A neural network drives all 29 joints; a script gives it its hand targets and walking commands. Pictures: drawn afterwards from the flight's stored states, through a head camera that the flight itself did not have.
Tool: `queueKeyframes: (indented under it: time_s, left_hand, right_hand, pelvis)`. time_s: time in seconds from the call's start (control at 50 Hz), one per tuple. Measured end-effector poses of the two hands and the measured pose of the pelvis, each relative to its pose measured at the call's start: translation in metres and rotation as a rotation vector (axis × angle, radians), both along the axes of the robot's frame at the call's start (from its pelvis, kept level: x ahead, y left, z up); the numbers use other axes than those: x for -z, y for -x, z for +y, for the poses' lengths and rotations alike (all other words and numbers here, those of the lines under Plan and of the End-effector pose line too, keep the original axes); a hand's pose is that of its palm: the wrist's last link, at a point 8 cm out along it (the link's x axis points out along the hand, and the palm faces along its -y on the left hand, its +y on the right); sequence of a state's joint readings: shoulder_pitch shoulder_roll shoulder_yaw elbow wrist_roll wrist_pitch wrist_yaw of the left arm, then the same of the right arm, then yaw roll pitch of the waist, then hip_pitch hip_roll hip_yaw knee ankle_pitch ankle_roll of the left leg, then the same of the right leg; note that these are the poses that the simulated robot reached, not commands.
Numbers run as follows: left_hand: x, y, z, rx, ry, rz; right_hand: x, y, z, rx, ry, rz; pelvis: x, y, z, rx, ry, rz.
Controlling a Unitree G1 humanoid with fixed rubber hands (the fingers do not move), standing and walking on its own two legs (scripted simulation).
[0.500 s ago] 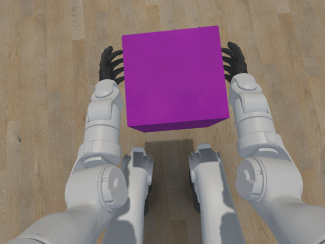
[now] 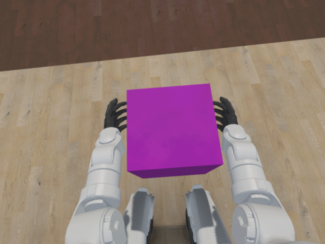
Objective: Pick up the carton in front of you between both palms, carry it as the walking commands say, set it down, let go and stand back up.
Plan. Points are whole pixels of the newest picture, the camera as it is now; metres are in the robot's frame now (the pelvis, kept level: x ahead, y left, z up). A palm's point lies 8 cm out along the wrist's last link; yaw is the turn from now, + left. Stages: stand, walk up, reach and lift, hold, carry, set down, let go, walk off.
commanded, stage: reach and lift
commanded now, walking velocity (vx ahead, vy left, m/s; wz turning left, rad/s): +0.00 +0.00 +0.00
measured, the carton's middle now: (171, 137) +0.38 -0.01 -0.12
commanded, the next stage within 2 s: hold in 1.70 s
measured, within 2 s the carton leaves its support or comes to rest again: neither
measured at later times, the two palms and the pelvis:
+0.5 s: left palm (84, 112) +0.35 +0.15 +0.12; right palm (252, 112) +0.35 -0.15 +0.11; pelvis +0.04 +0.00 +0.13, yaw -1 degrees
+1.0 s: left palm (66, 103) +0.34 +0.15 +0.18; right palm (271, 106) +0.33 -0.15 +0.18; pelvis +0.03 +0.00 +0.15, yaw -1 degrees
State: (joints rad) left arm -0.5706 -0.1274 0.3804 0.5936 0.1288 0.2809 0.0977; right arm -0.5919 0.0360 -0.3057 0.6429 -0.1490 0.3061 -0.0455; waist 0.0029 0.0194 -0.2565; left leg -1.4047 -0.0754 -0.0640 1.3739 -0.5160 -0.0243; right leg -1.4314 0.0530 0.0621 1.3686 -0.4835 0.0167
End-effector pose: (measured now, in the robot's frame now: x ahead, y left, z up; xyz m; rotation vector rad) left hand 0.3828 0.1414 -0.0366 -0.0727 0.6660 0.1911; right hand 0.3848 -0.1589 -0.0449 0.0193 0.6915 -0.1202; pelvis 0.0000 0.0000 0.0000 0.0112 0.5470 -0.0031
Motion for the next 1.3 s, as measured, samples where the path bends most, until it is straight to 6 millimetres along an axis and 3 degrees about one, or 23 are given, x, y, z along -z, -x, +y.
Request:
queueKeyframes:
  time_s: [0.42,0.7,1.0,1.3]
  left_hand:
    - [-0.132,0.026,0.006,0.034,-0.014,-0.001]
    - [-0.212,0.037,0.011,0.077,-0.048,-0.029]
    - [-0.218,0.045,0.008,0.079,-0.053,-0.001]
    - [-0.227,0.039,0.007,0.084,-0.07,-0.002]
  right_hand:
    - [-0.134,0.033,0.007,0.02,0.008,-0.001]
    - [-0.214,0.049,0.012,0.016,0.036,-0.029]
    - [-0.221,0.057,0.009,0.017,0.031,-0.001]
    - [-0.23,0.048,0.008,-0.002,0.049,-0.003]
  pelvis:
    - [-0.111,-0.036,0.003,0.006,0.013,-0.301]
    - [-0.151,-0.049,0.005,0.005,0.019,-0.544]
    - [-0.152,-0.033,0.004,0.013,0.017,-0.623]
    - [-0.156,-0.044,-0.001,0.005,0.016,-0.633]
